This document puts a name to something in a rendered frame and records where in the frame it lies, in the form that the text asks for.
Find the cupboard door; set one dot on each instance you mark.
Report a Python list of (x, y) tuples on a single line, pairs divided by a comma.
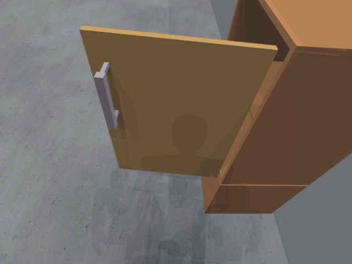
[(181, 100)]

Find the handle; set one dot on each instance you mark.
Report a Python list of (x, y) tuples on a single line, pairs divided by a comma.
[(105, 97)]

